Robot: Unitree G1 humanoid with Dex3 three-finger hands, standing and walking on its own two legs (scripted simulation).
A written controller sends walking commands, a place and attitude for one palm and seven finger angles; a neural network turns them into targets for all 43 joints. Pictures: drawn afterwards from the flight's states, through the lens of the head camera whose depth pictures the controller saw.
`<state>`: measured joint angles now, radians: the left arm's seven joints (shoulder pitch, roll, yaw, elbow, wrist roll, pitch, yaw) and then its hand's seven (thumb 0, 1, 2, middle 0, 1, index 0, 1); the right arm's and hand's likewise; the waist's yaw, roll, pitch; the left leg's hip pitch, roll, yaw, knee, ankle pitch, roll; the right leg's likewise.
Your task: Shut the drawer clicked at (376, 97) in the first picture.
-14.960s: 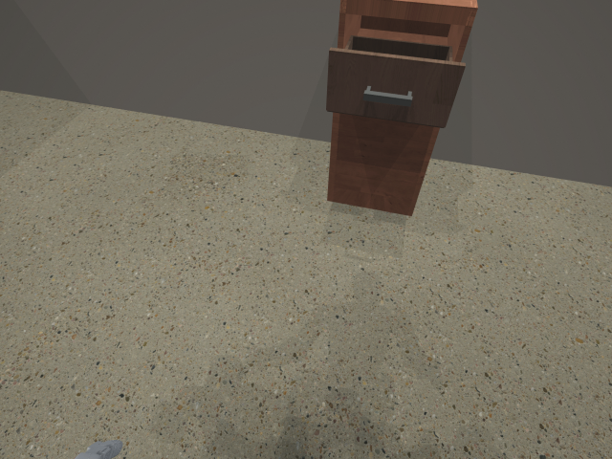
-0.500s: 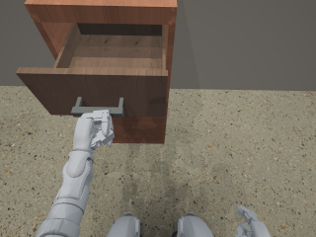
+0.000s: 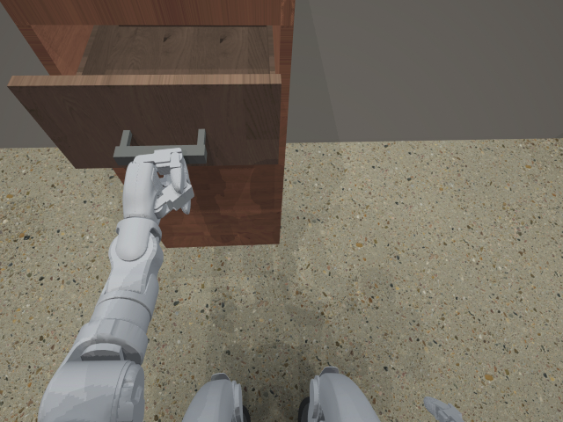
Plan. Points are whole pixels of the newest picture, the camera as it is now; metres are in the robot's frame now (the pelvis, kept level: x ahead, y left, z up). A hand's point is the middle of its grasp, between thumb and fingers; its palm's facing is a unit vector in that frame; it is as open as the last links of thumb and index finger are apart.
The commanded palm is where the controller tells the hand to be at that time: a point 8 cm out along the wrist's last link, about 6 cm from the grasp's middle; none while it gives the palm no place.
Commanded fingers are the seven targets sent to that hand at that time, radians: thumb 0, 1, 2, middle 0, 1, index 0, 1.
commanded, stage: push the drawer shut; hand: left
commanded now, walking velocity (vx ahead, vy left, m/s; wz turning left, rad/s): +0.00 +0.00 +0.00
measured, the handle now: (163, 145) +0.51 +0.17 +0.04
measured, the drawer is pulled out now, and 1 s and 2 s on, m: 0.12 0.00 0.00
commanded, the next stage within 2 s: pull the fist back off the drawer in 1.40 s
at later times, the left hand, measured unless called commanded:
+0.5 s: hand (190, 151) +0.50 +0.13 +0.04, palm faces +0.00 -1.00 -0.03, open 3.1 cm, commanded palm +0.48 +0.18 +0.05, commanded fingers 0.00 0.90 0.90 -1.40 -1.60 -1.40 -1.60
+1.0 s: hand (194, 121) +0.56 +0.12 +0.04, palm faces +0.00 -1.00 -0.03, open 3.1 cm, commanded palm +0.54 +0.17 +0.05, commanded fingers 0.00 0.90 0.90 -1.40 -1.60 -1.40 -1.60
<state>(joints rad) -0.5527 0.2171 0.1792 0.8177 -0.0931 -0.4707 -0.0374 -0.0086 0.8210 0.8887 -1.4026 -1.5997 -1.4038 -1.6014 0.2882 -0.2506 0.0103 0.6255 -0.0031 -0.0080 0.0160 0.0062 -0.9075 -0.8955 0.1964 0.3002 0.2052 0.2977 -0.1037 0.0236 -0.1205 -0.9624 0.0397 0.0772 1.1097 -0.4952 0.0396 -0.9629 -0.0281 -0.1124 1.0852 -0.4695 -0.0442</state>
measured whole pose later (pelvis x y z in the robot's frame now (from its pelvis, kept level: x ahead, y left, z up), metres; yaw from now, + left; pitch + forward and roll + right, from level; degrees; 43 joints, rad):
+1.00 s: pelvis +0.00 +0.01 -0.02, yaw -2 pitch +28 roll -3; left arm -1.05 0.44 0.37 1.24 0.01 -0.45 -0.05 0.00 0.81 0.89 -1.40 -1.60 -1.40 -1.60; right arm 0.39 -0.26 0.04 0.62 -0.06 0.07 0.05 0.00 -0.91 -0.90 0.20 0.30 0.21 0.30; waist -0.23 0.05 -0.11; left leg -1.16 0.06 0.06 1.19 -0.52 0.05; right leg -1.14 0.00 -0.12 1.12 -0.46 -0.03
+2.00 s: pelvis -0.03 +0.03 -0.03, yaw -2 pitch +30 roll -6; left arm -1.21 0.52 0.34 1.28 0.04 -0.36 -0.03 -0.05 0.63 0.88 -1.40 -1.60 -1.40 -1.60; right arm 0.44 -0.26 0.07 0.64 -0.07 0.00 0.06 0.00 -0.91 -0.90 0.20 0.30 0.21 0.30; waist -0.28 0.05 -0.10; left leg -1.30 0.05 0.03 1.27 -0.49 0.08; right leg -1.25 -0.01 -0.14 1.16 -0.42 -0.02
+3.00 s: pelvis +0.04 +0.00 +0.07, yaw +0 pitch +3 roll +0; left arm 0.02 0.28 0.09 0.12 -0.08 -0.07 0.05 0.02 0.90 0.90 -1.40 -1.60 -1.40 -1.60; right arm 0.17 -0.25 0.04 0.54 0.05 0.04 -0.06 0.01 -0.91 -0.90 0.19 0.30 0.20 0.30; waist 0.01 0.05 -0.04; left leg -0.31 0.00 0.05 0.60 -0.35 0.02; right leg -0.32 0.00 -0.08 0.60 -0.34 -0.04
